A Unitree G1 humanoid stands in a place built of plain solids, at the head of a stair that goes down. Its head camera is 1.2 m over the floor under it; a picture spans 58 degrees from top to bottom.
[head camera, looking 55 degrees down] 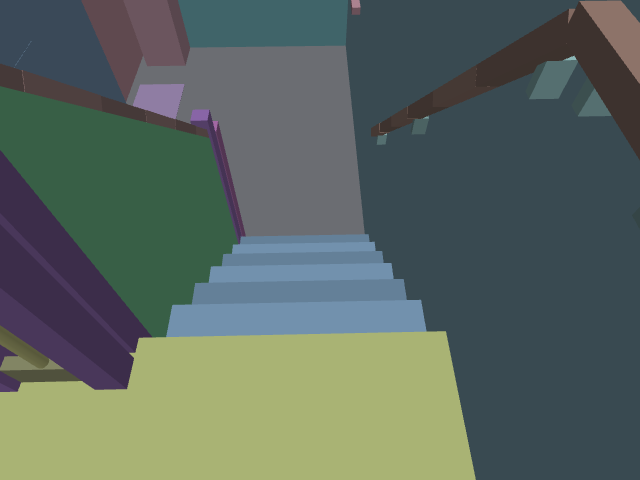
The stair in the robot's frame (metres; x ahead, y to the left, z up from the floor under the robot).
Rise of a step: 0.21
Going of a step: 0.21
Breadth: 0.90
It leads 1 degrees to the left of straight ahead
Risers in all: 7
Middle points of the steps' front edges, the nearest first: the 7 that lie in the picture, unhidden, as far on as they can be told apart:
0.50 0.08 0.00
0.71 0.08 -0.21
0.92 0.09 -0.42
1.13 0.09 -0.63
1.34 0.10 -0.84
1.56 0.10 -1.05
1.77 0.11 -1.27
